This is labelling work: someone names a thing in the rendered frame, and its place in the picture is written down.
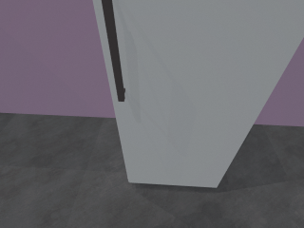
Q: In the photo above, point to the fridge door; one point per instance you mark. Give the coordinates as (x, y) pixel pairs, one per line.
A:
(196, 74)

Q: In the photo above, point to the handle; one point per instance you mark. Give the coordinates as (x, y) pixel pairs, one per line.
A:
(111, 32)

